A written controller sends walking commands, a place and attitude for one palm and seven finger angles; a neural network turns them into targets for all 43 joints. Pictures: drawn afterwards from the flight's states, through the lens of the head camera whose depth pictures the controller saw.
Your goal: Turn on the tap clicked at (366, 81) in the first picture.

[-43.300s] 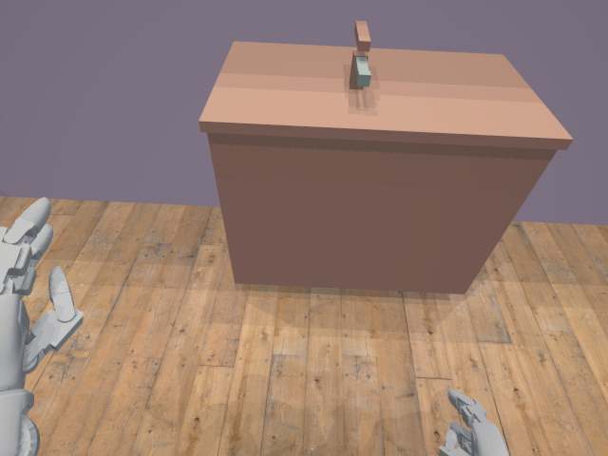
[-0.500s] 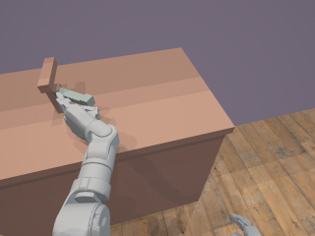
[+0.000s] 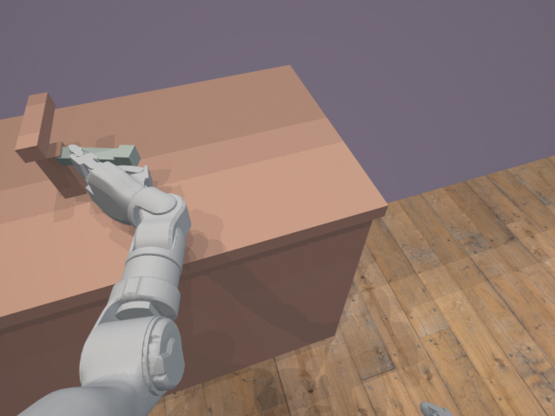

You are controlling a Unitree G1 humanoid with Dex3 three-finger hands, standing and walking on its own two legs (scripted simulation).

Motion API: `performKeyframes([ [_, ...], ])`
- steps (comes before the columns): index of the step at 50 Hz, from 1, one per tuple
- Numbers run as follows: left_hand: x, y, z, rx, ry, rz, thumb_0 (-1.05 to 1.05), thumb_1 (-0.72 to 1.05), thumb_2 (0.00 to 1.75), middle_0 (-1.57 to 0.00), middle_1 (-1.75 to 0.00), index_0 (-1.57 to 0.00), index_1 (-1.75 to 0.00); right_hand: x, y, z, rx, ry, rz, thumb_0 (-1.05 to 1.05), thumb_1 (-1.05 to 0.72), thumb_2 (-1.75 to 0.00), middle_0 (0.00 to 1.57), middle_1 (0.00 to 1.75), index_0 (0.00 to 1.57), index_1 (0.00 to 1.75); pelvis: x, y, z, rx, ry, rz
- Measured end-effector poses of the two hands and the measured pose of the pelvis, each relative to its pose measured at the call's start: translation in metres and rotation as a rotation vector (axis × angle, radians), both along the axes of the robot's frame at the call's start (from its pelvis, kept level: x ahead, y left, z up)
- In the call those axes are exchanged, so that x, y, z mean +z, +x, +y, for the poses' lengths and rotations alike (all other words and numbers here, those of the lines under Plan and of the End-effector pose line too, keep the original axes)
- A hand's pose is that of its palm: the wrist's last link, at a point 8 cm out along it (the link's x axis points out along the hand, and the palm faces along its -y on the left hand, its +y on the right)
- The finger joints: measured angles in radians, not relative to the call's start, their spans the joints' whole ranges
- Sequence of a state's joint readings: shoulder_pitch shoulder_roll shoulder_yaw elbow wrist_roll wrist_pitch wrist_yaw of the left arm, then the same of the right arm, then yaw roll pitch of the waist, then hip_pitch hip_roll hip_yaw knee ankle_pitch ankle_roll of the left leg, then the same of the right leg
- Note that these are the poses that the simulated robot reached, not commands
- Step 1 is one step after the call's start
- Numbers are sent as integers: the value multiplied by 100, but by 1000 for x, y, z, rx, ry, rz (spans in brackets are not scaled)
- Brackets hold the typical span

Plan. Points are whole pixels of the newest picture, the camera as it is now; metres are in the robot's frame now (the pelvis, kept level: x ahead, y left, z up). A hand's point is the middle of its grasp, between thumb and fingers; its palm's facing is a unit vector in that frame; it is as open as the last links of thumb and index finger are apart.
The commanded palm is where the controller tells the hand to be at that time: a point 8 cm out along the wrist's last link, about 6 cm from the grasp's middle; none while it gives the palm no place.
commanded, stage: push the lever round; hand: left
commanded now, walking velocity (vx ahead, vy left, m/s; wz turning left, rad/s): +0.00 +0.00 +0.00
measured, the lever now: (127, 157) +0.48 +0.22 +0.12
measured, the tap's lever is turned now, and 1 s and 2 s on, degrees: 68 74 74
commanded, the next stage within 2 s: lift the hand up off the lever in 0.02 s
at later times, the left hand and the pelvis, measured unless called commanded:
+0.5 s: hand (132, 165) +0.46 +0.21 +0.12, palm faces +0.82 -0.57 -0.10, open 7.8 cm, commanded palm +0.41 +0.22 +0.13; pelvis +0.01 +0.00 +0.01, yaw +0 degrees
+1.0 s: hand (131, 160) +0.46 +0.21 +0.14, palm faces +0.79 -0.61 -0.09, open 7.8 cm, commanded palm +0.40 +0.22 +0.15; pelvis +0.03 +0.02 +0.01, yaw +0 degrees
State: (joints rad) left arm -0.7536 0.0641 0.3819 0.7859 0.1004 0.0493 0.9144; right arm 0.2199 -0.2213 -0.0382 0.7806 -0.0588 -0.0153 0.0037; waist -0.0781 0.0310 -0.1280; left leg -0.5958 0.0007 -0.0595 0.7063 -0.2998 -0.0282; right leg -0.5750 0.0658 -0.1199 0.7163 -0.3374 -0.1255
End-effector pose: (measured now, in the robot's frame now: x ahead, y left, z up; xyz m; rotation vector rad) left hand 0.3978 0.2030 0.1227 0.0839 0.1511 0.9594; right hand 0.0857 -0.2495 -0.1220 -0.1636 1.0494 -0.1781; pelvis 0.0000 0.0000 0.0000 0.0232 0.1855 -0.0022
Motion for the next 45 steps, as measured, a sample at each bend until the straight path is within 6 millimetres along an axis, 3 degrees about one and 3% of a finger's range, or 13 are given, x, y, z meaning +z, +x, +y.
performKeyframes([
  [9, 0, 10, 1, 2, -7, -4, 2, 90, 92, -15, -15, -14, -14, -2, -15, -4, -25, 2, 32, 1, -91, -90, 20, 30, 20, 30, 0, 3, -2, -8, 3, 14],
  [17, 3, 8, 8, 16, -21, -23, 2, 89, 91, -15, -15, -15, -15, 1, -13, -4, -30, 10, 24, 1, -91, -90, 20, 30, 20, 30, 3, 8, -2, -14, 3, 6],
  [23, 8, 6, 18, 16, -15, -32, 2, 90, 90, -15, -15, -15, -15, 5, -1, -1, -12, 6, 2, 1, -91, -90, 20, 30, 20, 30, 5, 11, 0, -8, -1, -6],
  [36, 15, 8, 17, -16, -40, -36, 2, 90, 90, -15, -15, -15, -15, 16, 40, 14, 29, 8, -76, 1, -91, -90, 20, 30, 20, 30, 9, 20, 11, -5, -5, -24],
  [45, 21, 7, 20, -38, -41, -16, 2, 90, 90, -16, -15, -15, -15, 21, 55, 29, 48, 24, -92, 1, -91, -90, 20, 30, 20, 30, 12, 27, 20, -4, -9, -42],
])
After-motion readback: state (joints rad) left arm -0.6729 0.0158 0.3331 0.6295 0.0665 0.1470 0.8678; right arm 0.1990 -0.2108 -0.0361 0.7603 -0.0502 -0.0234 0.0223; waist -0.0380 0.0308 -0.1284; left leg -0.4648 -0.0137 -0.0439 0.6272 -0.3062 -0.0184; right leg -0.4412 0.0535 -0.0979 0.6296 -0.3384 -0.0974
